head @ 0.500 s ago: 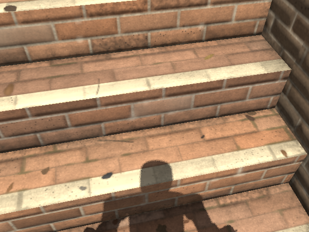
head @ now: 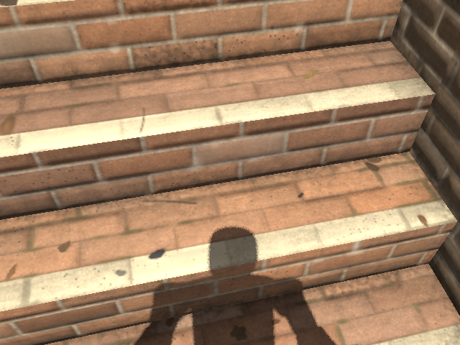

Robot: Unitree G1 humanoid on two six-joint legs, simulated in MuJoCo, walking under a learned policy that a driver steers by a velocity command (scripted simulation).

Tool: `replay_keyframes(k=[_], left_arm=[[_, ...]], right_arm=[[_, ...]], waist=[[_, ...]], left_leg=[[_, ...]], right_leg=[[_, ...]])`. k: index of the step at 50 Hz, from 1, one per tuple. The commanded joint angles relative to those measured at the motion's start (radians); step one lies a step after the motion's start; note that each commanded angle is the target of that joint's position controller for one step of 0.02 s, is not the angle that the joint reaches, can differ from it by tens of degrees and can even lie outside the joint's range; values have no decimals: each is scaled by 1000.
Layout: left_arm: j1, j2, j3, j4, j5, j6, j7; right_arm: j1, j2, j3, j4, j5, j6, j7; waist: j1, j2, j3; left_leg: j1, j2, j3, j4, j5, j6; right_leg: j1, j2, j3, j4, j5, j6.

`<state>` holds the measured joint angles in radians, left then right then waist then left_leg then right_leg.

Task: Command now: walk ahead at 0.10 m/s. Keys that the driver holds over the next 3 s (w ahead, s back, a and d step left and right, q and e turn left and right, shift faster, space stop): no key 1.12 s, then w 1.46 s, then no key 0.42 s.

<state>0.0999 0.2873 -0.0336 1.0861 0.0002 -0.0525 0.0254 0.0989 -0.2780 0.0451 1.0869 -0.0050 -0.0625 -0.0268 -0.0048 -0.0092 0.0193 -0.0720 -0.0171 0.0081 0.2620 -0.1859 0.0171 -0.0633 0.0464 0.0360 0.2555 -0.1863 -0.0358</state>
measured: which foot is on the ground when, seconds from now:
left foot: down 0.00-1.00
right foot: down 0.00-1.00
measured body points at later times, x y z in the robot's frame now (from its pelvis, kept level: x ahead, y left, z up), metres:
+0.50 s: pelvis -0.01 -0.01 +0.00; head +0.00 +0.00 +0.45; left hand +0.06 +0.26 -0.15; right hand +0.05 -0.27 -0.14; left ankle -0.03 +0.11 -0.75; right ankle -0.03 -0.10 -0.75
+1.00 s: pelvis -0.02 -0.01 +0.00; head -0.01 -0.01 +0.45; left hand +0.03 +0.25 -0.15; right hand +0.01 -0.26 -0.15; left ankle -0.03 +0.11 -0.75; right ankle -0.03 -0.10 -0.75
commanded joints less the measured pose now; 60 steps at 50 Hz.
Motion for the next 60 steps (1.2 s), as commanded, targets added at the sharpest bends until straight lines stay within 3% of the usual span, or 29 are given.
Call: replay_keyframes(k=[1, 29, 56, 57, 60], left_arm=[[-17, 123, 21, -35, -1, -4, 5], [58, 105, 26, -15, 1, 22, 7], [130, 68, 34, -10, 1, 19, 14], [129, 58, 30, -11, 1, 18, 14], [99, 57, 28, -24, 4, 15, 15]], right_arm=[[-17, -124, -22, -34, 1, -5, -5], [69, -99, -29, -9, -2, 18, -11], [155, -53, -42, 18, -4, 22, -19], [154, -43, -39, 18, -5, 22, -19], [119, -43, -39, 4, -9, 21, -20]], waist=[[0, 11, -68], [-1, 11, -18], [-2, 14, 5], [-1, 15, -15], [0, 11, 4]], left_leg=[[20, 142, -103, 2, 257, 14], [-39, 130, -110, 10, 121, 11], [-66, 120, -111, 21, 90, 10], [-56, 118, -112, 7, 56, 9], [-62, 107, -110, -15, 6, 5]], right_leg=[[12, -156, 106, 8, 311, -16], [-48, -142, 122, 5, 186, -25], [-72, -131, 125, 6, 140, -36], [-63, -128, 127, -10, 92, -36], [-73, -117, 132, -46, 4, -32]])
Next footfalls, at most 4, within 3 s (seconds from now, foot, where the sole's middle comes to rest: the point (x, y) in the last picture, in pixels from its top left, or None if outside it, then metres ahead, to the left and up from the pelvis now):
none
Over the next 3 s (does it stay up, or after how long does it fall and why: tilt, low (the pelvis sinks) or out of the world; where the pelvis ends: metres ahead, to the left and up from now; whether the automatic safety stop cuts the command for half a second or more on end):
stays up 0.00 -0.01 0.00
